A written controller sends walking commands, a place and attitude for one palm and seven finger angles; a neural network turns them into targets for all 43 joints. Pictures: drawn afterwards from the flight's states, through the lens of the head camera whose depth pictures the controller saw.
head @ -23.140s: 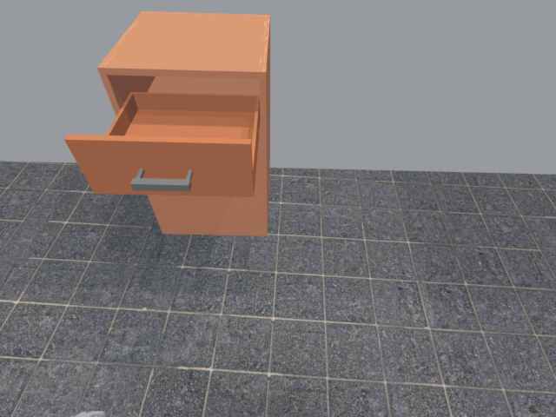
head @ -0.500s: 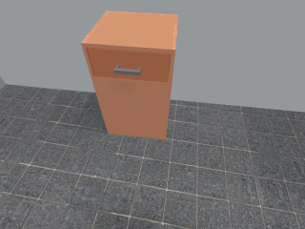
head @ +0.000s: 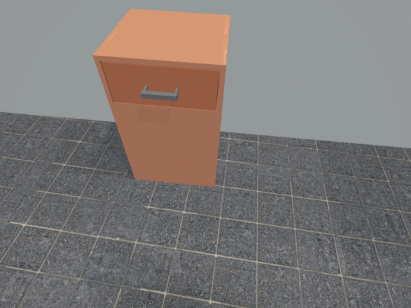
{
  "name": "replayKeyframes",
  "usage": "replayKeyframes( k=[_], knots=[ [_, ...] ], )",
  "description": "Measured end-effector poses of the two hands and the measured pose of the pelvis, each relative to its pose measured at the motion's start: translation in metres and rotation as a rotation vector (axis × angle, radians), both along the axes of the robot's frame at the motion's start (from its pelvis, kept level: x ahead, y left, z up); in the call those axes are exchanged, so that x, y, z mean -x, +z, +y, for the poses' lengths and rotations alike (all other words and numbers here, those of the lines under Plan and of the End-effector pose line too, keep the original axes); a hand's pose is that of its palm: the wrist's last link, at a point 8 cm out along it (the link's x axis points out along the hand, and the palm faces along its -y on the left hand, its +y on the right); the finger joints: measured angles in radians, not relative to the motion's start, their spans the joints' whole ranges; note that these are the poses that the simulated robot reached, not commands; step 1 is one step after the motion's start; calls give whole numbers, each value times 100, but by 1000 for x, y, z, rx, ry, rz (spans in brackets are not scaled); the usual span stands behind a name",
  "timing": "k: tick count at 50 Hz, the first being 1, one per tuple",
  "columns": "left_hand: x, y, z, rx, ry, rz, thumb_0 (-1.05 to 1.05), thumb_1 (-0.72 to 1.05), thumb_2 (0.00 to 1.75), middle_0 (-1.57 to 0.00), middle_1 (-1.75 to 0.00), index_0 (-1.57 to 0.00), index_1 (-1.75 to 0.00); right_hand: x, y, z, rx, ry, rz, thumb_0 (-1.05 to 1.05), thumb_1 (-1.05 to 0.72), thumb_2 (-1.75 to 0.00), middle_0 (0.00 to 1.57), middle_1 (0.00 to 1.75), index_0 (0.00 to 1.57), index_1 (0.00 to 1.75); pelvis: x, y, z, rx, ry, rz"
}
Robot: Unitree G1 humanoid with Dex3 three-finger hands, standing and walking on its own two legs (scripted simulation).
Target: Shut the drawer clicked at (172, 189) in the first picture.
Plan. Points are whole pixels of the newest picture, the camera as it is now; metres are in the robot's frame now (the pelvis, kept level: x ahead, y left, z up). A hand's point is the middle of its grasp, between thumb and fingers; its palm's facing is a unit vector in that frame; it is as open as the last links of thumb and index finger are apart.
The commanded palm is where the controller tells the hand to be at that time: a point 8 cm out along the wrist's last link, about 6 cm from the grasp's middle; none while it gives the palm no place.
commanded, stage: look to check the result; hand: left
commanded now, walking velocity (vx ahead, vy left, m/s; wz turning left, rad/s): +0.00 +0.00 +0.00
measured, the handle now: (160, 92) +0.85 +0.21 -0.10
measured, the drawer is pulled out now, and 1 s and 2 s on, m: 0.00 0.00 0.00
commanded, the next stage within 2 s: stand and wait in 0.48 s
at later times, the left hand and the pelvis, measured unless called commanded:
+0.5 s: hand out of the picture -0.01 +0.17 -0.18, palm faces +0.03 -0.98 -0.20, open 7.3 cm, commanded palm none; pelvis +0.01 +0.00 +0.00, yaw -1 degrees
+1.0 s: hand out of the picture +0.00 +0.19 -0.17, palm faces +0.01 -0.97 -0.23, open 7.3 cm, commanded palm none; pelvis +0.01 +0.00 +0.00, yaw -1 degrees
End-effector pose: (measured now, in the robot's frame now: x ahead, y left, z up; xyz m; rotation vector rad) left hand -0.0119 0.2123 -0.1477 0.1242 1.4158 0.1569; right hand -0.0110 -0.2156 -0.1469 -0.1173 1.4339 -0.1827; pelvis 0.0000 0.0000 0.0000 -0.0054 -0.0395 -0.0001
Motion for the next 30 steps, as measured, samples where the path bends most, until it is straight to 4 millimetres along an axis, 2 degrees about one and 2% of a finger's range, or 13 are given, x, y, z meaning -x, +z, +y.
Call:
replayKeyframes(
  k=[8, 14, 22, 30],
  knots=[
    [14, 1, 1, -5, 11, 61, 0, 91, 90, -20, -30, -20, -30, -8, 0, -2, 7, 3, 1, 0, -91, -90, 20, 30, 20, 30, -5, 0, 0, -3, -7, 1],
    [18, 3, 3, -11, 14, 72, 0, 91, 90, -20, -30, -20, -30, -18, 1, -6, 14, 8, -17, 0, -92, -90, 20, 30, 20, 30, -7, 1, 0, -5, -10, 0],
    [10, 3, 6, -14, 7, 49, 0, 91, 90, -20, -30, -20, -30, -31, 3, -9, 23, 17, -53, 0, -91, -90, 20, 30, 20, 30, -8, 1, 1, -6, -12, -4],
    [-1, 4, 11, -20, -7, 21, 0, 91, 90, -20, -30, -20, -30, -35, 4, -9, 21, 20, -64, 0, -91, -90, 20, 30, 20, 30, -8, 2, 1, -7, -13, -3]
  ],
)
